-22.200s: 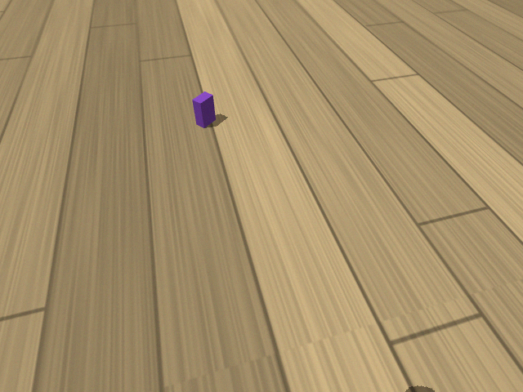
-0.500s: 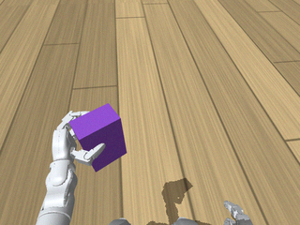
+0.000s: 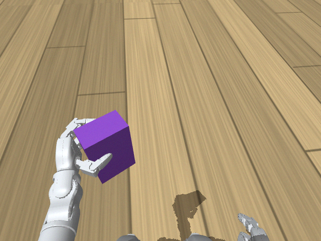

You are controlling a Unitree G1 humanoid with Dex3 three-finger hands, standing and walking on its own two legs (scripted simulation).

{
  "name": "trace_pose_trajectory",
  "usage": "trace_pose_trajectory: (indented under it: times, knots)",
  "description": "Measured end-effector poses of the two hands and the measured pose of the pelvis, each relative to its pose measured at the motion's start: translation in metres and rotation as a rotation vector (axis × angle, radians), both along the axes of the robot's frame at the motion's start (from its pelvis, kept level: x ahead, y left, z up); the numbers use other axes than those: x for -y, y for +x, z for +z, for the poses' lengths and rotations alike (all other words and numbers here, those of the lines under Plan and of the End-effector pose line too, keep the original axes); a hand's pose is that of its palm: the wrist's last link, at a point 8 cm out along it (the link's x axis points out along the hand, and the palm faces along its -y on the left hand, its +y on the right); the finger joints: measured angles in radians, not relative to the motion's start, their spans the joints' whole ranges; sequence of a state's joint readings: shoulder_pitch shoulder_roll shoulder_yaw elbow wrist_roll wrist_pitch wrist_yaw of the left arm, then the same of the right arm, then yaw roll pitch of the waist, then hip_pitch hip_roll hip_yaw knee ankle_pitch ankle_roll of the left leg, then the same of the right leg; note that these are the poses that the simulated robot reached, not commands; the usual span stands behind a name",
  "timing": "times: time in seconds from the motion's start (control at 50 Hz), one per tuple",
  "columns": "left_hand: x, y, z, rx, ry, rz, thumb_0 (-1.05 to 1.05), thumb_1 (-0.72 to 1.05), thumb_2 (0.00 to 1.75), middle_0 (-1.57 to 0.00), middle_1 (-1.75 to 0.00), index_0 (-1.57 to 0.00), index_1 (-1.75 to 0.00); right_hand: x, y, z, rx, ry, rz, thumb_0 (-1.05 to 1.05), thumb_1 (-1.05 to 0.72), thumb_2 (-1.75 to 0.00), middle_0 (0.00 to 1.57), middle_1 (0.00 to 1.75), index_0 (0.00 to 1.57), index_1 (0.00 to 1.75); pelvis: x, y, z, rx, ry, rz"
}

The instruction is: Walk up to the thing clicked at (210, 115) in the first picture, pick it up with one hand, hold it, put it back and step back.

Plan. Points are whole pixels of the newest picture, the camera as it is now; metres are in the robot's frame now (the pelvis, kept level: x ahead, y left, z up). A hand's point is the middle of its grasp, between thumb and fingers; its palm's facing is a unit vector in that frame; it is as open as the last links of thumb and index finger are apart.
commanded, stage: hold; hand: left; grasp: from the side
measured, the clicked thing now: (108, 148) +0.34 +0.16 +0.00
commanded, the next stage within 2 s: crouch in 0.74 s
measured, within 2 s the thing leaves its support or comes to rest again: neither
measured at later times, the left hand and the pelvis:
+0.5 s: hand (94, 148) +0.32 +0.18 +0.05, palm faces +0.19 -0.98 +0.00, open 11.0 cm; pelvis +0.00 +0.00 +0.00, yaw +0 degrees
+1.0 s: hand (94, 148) +0.32 +0.18 +0.05, palm faces +0.20 -0.98 +0.01, open 10.9 cm; pelvis -0.01 +0.00 +0.00, yaw +0 degrees
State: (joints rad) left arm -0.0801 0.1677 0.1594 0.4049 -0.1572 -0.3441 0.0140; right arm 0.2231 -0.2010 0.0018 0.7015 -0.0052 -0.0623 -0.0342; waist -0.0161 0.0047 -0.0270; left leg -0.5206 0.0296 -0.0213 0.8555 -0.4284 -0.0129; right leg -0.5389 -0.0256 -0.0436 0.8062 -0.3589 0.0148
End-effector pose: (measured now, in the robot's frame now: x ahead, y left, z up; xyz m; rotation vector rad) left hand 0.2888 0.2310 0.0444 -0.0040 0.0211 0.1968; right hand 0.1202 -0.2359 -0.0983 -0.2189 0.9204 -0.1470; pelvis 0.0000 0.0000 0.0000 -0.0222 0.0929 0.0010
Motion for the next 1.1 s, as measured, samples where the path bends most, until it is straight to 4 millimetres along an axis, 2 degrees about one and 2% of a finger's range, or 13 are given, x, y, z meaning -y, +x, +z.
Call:
trace_pose_trajectory:
  times: [0.92, 1.02, 1.1]
  knots:
    - [0.003, -0.003, 0.005, 0.017, 0.010, -0.007, -0.02, -0.48, 1.24, -0.64, -0.99, -0.61, -0.97, 0.001, -0.003, 0.002, 0.026, 0.000, 0.010, 0.01, -0.91, -0.90, 0.20, 0.30, 0.20, 0.30, 0.001, -0.007, -0.001, 0.006, 0.000, 0.001]
    - [0.003, -0.004, -0.002, 0.006, -0.008, 0.012, -0.02, -0.45, 1.21, -0.64, -0.96, -0.62, -0.94, 0.001, -0.003, 0.001, 0.023, -0.001, 0.011, 0.01, -0.90, -0.90, 0.20, 0.30, 0.20, 0.30, 0.001, -0.008, -0.002, -0.003, 0.001, 0.001]
    - [0.001, -0.004, -0.017, -0.008, -0.019, 0.041, -0.02, -0.43, 1.20, -0.64, -0.95, -0.62, -0.93, 0.002, -0.005, -0.004, 0.010, -0.006, 0.018, 0.01, -0.89, -0.90, 0.20, 0.30, 0.20, 0.30, 0.002, -0.011, -0.007, -0.026, 0.002, 0.001]
